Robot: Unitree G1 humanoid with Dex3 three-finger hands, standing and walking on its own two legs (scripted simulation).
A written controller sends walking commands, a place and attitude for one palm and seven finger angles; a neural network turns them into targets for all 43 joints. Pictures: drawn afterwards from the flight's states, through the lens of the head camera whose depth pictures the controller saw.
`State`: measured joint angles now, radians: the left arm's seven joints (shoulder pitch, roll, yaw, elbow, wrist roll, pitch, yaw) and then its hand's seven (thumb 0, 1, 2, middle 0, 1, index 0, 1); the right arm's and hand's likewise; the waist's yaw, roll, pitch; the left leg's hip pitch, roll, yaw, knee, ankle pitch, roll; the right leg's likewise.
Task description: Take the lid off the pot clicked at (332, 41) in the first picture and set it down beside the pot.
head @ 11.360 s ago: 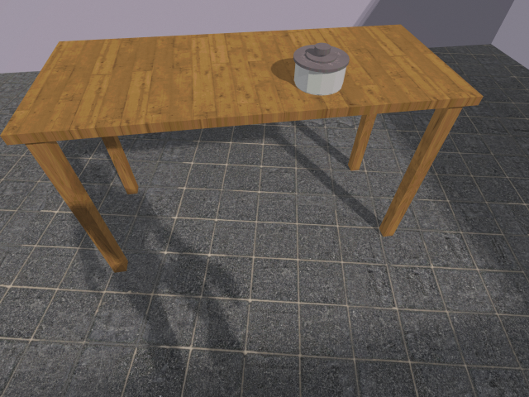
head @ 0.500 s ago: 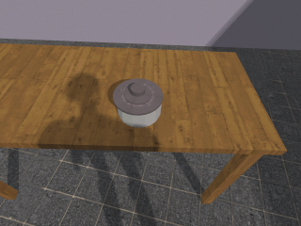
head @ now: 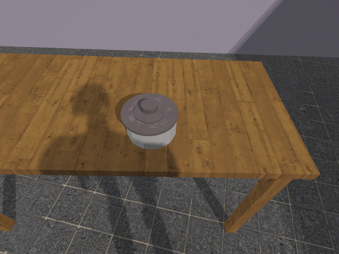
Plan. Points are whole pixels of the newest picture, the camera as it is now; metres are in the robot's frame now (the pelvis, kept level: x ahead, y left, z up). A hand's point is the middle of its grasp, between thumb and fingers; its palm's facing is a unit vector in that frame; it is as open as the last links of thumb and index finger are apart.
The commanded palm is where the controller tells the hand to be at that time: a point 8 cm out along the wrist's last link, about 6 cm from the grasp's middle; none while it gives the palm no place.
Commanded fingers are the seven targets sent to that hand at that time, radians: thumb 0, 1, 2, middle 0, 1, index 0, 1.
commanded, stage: look again from close up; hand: left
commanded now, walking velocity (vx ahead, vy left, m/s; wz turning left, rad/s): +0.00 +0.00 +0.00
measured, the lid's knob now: (149, 106) +0.47 +0.09 +0.08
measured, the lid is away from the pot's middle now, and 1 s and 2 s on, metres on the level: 0.00 0.00 0.00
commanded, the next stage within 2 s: lift the closed hand beside the body in 0.68 s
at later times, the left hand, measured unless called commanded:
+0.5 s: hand out of the picture -0.01 +0.15 -0.18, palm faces +0.04 -0.99 -0.15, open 7.4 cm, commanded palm none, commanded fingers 0.00 0.90 0.90 -0.20 -0.30 -0.20 -0.30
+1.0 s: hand out of the picture +0.13 +0.18 -0.07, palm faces +0.11 -0.94 -0.31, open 6.4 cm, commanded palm +0.07 +0.22 -0.04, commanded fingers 0.00 0.90 0.90 -0.73 -0.88 -0.73 -0.88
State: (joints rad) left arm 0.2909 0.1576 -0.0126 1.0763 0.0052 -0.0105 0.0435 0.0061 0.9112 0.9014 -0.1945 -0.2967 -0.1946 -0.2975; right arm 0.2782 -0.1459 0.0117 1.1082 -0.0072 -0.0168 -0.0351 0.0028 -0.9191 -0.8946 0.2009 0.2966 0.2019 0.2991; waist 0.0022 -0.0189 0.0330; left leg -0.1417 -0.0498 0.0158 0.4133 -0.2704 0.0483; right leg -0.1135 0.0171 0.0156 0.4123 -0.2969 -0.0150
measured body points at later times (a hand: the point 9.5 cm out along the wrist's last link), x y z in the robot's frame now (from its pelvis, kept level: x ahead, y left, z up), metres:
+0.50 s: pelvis +0.00 +0.00 +0.00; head +0.02 +0.01 +0.45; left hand -0.02 +0.20 -0.17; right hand +0.00 -0.22 -0.16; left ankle -0.03 +0.09 -0.74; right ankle -0.05 -0.11 -0.74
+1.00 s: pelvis -0.02 +0.01 +0.00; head -0.04 -0.02 +0.45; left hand +0.12 +0.23 -0.05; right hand +0.09 -0.24 -0.13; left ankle -0.03 +0.09 -0.74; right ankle -0.05 -0.11 -0.74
